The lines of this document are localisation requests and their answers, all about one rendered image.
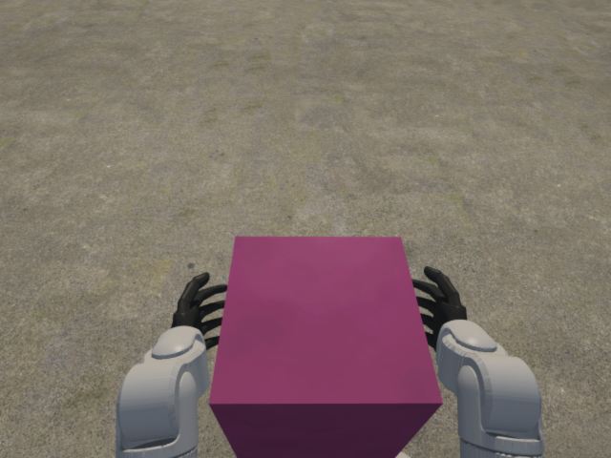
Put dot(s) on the robot left forearm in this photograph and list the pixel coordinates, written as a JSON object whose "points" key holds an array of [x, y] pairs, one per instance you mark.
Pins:
{"points": [[157, 404]]}

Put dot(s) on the left robot hand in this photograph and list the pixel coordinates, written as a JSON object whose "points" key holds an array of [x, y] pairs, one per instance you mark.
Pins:
{"points": [[190, 313]]}

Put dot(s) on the right robot hand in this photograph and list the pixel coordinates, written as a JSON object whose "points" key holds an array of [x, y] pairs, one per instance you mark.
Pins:
{"points": [[447, 306]]}

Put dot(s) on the robot right forearm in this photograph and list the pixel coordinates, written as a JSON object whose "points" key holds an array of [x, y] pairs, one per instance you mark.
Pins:
{"points": [[498, 397]]}

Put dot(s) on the carton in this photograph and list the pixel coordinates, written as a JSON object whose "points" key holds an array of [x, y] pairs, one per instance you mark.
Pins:
{"points": [[322, 351]]}

